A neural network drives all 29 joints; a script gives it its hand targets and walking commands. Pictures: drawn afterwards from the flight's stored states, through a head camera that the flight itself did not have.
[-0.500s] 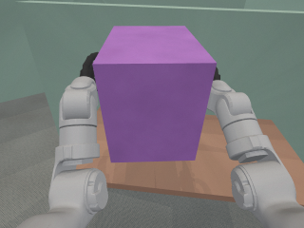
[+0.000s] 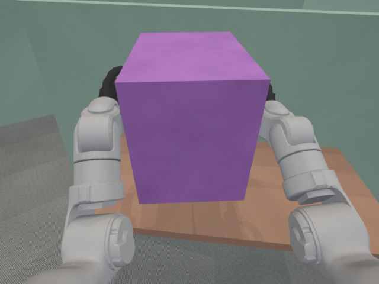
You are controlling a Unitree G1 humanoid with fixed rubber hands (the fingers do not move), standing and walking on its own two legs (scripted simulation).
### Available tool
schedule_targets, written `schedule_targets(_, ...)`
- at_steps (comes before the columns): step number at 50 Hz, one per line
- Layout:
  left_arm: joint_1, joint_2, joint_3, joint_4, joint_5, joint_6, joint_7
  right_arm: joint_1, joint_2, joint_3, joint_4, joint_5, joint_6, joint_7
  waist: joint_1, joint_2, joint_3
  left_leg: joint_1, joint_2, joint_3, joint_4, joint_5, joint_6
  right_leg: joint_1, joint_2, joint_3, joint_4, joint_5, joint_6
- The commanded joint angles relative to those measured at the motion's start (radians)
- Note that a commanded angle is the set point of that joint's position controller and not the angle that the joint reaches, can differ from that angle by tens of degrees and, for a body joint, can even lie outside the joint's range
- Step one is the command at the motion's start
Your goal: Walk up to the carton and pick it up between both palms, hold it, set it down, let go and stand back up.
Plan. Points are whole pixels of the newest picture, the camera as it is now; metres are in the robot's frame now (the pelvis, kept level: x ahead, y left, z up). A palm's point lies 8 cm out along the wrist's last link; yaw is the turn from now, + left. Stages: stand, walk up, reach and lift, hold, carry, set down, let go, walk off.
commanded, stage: hold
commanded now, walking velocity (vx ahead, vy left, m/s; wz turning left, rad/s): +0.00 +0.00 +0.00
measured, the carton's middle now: (188, 110) +0.41 +0.01 +0.25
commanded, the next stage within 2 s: set down in 1.66 s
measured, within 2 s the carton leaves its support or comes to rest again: neither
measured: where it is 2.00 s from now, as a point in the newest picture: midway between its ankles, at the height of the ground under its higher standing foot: outside the picture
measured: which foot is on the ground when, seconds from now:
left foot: down 0.00-1.00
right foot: down 0.00-1.00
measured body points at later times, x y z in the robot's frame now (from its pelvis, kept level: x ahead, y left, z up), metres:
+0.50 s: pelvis +0.00 +0.00 +0.00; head -0.08 +0.02 +0.44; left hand +0.38 +0.16 +0.28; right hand +0.38 -0.14 +0.27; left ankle +0.02 +0.12 -0.75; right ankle +0.02 -0.10 -0.75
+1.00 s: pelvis +0.00 +0.01 +0.00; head -0.08 +0.03 +0.44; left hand +0.38 +0.16 +0.28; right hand +0.38 -0.14 +0.27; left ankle +0.02 +0.12 -0.75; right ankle +0.02 -0.10 -0.75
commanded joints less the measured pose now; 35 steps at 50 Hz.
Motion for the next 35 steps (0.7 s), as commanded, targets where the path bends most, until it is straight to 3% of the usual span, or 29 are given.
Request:
schedule_targets(1, -0.738, -0.533, -0.399, -0.078, -0.174, -0.046, -0.138, -0.941, 0.622, 0.275, -0.326, 0.156, -0.061, 0.139, -0.006, 0.065, -0.343, -0.030, -0.074, 0.010, -0.074, 0.200, -0.011, 0.193, 0.061, 0.048, -0.017, 0.164, 0.057)
schedule_targets(22, -0.739, -0.529, -0.391, -0.064, -0.169, -0.045, -0.140, -0.945, 0.624, 0.270, -0.316, 0.152, -0.060, 0.141, -0.004, 0.058, -0.334, -0.036, -0.075, 0.012, -0.079, 0.180, -0.006, 0.191, 0.058, 0.051, -0.021, 0.160, 0.058)
schedule_targets(23, -0.731, -0.476, -0.343, -0.061, -0.162, -0.044, -0.145, -0.950, 0.618, 0.302, -0.327, 0.160, -0.056, 0.137, 0.021, 0.006, -0.349, -0.048, -0.086, 0.018, -0.080, 0.165, 0.012, 0.214, 0.040, 0.064, -0.033, 0.160, 0.071)
schedule_targets(24, -0.716, -0.472, -0.340, -0.050, -0.156, -0.040, -0.148, -0.934, 0.607, 0.285, -0.303, 0.156, -0.051, 0.135, 0.005, 0.005, -0.330, -0.042, -0.084, 0.016, -0.087, 0.146, 0.013, 0.185, 0.038, 0.062, -0.038, 0.148, 0.072)
schedule_targets(25, -0.725, -0.473, -0.341, -0.064, -0.155, -0.040, -0.151, -0.940, 0.618, 0.290, -0.312, 0.161, -0.053, 0.133, 0.013, 0.013, -0.333, -0.043, -0.083, 0.019, -0.084, 0.161, 0.013, 0.181, 0.037, 0.060, -0.038, 0.153, 0.070)
schedule_targets(27, -0.717, -0.487, -0.360, -0.050, -0.160, -0.035, -0.157, -0.929, 0.598, 0.273, -0.309, 0.156, -0.054, 0.130, -0.005, 0.040, -0.315, -0.038, -0.079, 0.018, -0.089, 0.144, 0.004, 0.167, 0.038, 0.059, -0.044, 0.135, 0.064)
schedule_targets(28, -0.713, -0.489, -0.356, -0.065, -0.162, -0.038, -0.160, -0.933, 0.611, 0.288, -0.329, 0.162, -0.057, 0.130, 0.007, 0.035, -0.324, -0.038, -0.080, 0.019, -0.083, 0.165, 0.008, 0.179, 0.039, 0.057, -0.042, 0.152, 0.064)
schedule_targets(30, -0.729, -0.501, -0.378, -0.078, -0.167, -0.037, -0.159, -0.935, 0.595, 0.274, -0.321, 0.163, -0.055, 0.130, -0.014, 0.065, -0.322, -0.035, -0.077, 0.014, -0.081, 0.171, -0.004, 0.165, 0.042, 0.054, -0.040, 0.148, 0.059)
schedule_targets(33, -0.750, -0.505, -0.386, -0.101, -0.174, -0.040, -0.157, -0.934, 0.600, 0.275, -0.325, 0.158, -0.054, 0.134, -0.010, 0.064, -0.348, -0.042, -0.074, 0.015, -0.090, 0.151, -0.004, 0.180, 0.047, 0.052, -0.032, 0.121, 0.057)
schedule_targets(35, -0.758, -0.512, -0.405, -0.123, -0.181, -0.042, -0.152, -0.908, 0.592, 0.265, -0.303, 0.158, -0.047, 0.137, -0.028, 0.080, -0.345, -0.040, -0.070, 0.008, -0.092, 0.158, -0.014, 0.180, 0.049, 0.050, -0.024, 0.132, 0.055)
